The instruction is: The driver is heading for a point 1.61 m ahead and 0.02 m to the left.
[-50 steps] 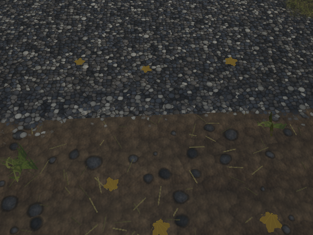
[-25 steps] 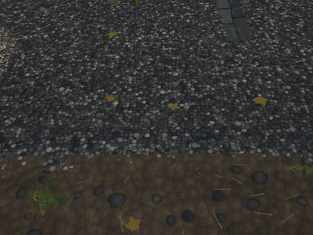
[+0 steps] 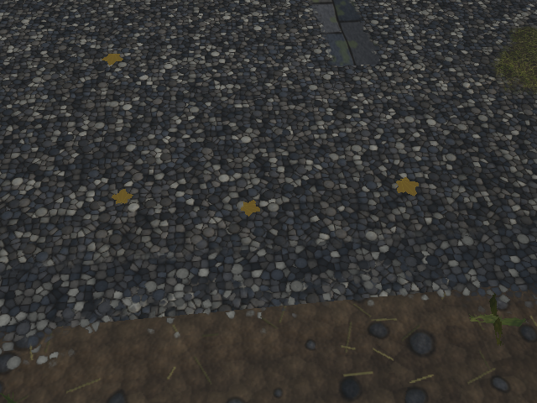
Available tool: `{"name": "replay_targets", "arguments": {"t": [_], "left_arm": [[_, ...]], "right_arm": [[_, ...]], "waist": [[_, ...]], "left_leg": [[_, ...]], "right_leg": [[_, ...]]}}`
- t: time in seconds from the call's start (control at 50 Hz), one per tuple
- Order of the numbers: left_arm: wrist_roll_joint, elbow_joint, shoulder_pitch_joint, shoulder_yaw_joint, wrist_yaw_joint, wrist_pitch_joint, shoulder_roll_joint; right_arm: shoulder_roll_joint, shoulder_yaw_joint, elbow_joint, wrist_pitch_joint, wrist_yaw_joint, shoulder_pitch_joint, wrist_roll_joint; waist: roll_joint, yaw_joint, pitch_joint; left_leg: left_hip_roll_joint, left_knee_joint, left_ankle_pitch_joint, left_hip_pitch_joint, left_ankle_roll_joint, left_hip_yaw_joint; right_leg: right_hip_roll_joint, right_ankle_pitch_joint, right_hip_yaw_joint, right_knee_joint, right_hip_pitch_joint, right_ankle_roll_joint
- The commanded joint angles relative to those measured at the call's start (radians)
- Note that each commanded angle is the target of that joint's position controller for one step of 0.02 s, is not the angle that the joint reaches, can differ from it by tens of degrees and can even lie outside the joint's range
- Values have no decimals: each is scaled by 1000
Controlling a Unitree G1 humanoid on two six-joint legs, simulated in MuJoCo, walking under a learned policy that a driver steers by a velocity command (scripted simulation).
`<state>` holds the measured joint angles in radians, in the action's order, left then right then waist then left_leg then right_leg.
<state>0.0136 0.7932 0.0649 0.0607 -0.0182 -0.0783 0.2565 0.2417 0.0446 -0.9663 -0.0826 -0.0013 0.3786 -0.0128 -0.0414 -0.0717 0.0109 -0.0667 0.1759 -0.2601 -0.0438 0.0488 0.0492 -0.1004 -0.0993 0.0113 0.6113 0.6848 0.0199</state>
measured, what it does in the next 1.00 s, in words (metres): walks ahead: right foot, then left foot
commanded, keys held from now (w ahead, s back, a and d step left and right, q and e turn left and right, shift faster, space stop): w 0.12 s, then no key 0.88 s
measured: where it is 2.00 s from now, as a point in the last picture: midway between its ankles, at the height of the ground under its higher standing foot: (264, 386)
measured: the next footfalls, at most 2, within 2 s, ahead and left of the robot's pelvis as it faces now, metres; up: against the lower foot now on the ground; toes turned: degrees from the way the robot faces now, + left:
right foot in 0.14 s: +0.28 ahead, -0.13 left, +0.00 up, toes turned -2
left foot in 0.54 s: +0.37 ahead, +0.11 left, +0.00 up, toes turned +1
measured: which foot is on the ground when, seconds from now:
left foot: down 0.00-0.16, up 0.18-0.52, down 0.54-1.00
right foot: up 0.00-0.12, down 0.14-1.00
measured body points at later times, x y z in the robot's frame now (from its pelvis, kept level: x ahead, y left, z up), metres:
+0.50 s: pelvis +0.23 -0.03 +0.00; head +0.26 -0.03 +0.45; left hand +0.31 +0.23 -0.13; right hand +0.37 -0.29 -0.12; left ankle +0.33 +0.12 -0.72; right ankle +0.24 -0.13 -0.74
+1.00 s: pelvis +0.29 +0.00 -0.01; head +0.31 +0.00 +0.44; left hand +0.34 +0.27 -0.15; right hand +0.41 -0.25 -0.14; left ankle +0.33 +0.11 -0.74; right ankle +0.24 -0.13 -0.74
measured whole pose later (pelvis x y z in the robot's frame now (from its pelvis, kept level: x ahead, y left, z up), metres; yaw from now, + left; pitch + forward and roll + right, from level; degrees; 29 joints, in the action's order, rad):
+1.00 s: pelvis +0.29 +0.00 -0.01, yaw +0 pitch -1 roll +0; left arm 0.00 1.06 0.19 0.03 0.04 0.01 0.25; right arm 0.22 0.05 -1.01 0.00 0.02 0.09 0.00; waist 0.00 0.02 0.04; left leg -0.01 0.52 -0.23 0.28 0.02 0.01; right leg -0.02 0.34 -0.03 0.49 0.13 -0.02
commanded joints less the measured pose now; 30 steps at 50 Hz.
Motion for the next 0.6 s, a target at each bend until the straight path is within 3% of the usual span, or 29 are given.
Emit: {"name": "replay_targets", "arguments": {"t": [0.02, 0.08, 0.1, 0.12, 0.14, 0.16, 0.18, 0.2, 0.22, 0.24, 0.26, 0.3, 0.32, 0.38, 0.42, 0.48, 0.52, 0.54, 0.56, 0.58, 0.6], "left_arm": [[5, -105, -145, -2, -20, -19, 45], [4, -113, -121, 9, -33, -23, 84], [3, -99, -58, 21, -31, -23, 112], [2, -57, 88, 43, -25, -22, 152], [-16, -17, 263, 59, -15, -21, 205], [-35, 6, 354, 77, -13, -17, 288], [-24, 6, 359, 51, -11, -10, 201], [-18, -7, 262, 34, -7, -7, 166], [-15, -21, 172, 23, -5, -7, 136], [-19, -18, 113, 12, -10, -7, 102], [-29, -15, 89, 10, -9, -16, 98], [-35, 2, 57, 5, -16, -24, 80], [-39, 12, 45, 8, -11, -24, 95], [-34, 37, 42, 10, 6, -13, 122], [-33, 62, 68, 11, 13, -1, 138], [-27, 93, 79, 6, 16, 14, 135], [-12, 105, 64, -2, 19, 23, 120], [-9, 118, 95, -11, 20, 25, 94], [-26, 126, 137, -20, 22, 23, 66], [-37, 149, 255, -19, 22, 21, 50], [-35, 152, 248, -28, 33, 31, 31]], "right_arm": [[171, 36, 20, 1, 10, 41, -8], [194, 45, 17, 18, 16, 31, -7], [205, 49, 20, 23, 17, 20, -5], [198, 45, 24, 31, 18, 3, -2], [174, 32, 45, 32, 19, -2, 10], [48, -7, 50, 14, 7, 136, 14], [97, 3, 16, -9, 0, 128, 7], [175, 28, 52, -18, -2, 31, -23], [170, 26, 70, -18, 3, -36, -26], [154, 30, 80, -7, 13, -97, -6], [130, 31, 73, 10, 19, -48, -3], [82, 24, 47, 38, 23, 13, 5], [73, 22, 52, 43, 28, 3, 5], [67, 14, 78, 48, 29, -84, 18], [82, 17, 87, 54, 26, -135, 15], [107, 26, 100, 64, 25, -197, 14], [109, 31, 93, 62, 24, -191, 25], [123, 35, 88, 60, 25, -185, 34], [167, 42, 92, 57, 30, -180, 37], [212, 47, 99, 63, 37, -219, 31], [141, 33, 90, 68, 31, -245, 24]], "waist": [[89, 1, 91], [116, 43, 47], [140, 81, -5], [137, 159, -95], [100, 224, -227], [-139, 176, -403], [-143, 192, -481], [-106, 174, -318], [-31, 138, -202], [45, 109, -103], [-25, 61, -95], [-36, 23, -86], [-34, 9, -87], [-43, 25, -113], [-43, 48, -125], [-41, 62, -89], [-31, 37, -71], [-5, 36, -64], [62, 60, -79], [199, 149, -94], [232, 139, -118]], "left_leg": [[299, -29, 380, 13, 133, -109], [326, 79, 621, -83, 111, -109], [318, 164, 801, -97, 100, -101], [277, 338, 915, -64, 77, -67], [227, 601, 749, 133, 40, -47], [37, 1041, 171, 563, -44, -25], [-6, 1174, -346, 641, -42, -189], [53, 1215, -324, 698, -35, -194], [110, 1159, -257, 691, -39, -149], [139, 1086, -208, 661, -39, -108], [167, 1039, -177, 576, -48, -120], [168, 939, -128, 466, -74, -106], [164, 871, -95, 453, -81, -94], [164, 639, 74, 406, -88, -81], [152, 556, 157, 377, -88, -77], [142, 460, 153, 354, -73, -86], [124, 332, 198, 280, -50, -68], [135, 248, 288, 227, -33, -84], [212, 231, 493, 160, -10, -161], [283, 259, 555, 105, 56, -223], [280, 230, 352, 176, 87, -236]], "right_leg": [[29, -7, -11, -84, -1, 20], [67, 117, -31, -115, -84, 58], [100, 160, -57, -110, -188, 76], [129, 141, -84, -134, -390, 108], [16, 6, 29, -76, -716, 162], [-269, 8, 494, -109, -1132, 348], [-317, -126, 664, -210, -1138, 359], [-279, -218, 477, -213, -988, 305], [-237, -327, 330, -230, -817, 272], [-176, -359, 236, -282, -657, 234], [-173, -413, 183, -305, -557, 243], [-129, -454, 98, -344, -433, 243], [-112, -454, 66, -354, -411, 237], [-87, -439, 2, -357, -404, 216], [-91, -332, 7, -366, -427, 209], [-105, -106, 45, -360, -434, 196], [-82, 48, 54, -305, -421, 159], [-45, 132, 54, -265, -414, 115], [11, 237, 26, -198, -393, 62], [88, 425, -18, -167, -335, 20], [87, 427, -30, -179, -402, -4]]}}
Velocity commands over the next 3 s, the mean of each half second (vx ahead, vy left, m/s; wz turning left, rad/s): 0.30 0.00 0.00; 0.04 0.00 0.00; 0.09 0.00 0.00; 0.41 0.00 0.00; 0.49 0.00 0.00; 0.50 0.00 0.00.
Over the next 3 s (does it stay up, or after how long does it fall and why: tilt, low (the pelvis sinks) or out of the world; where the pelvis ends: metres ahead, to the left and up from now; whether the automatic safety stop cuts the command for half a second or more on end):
stays up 1.08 0.03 0.01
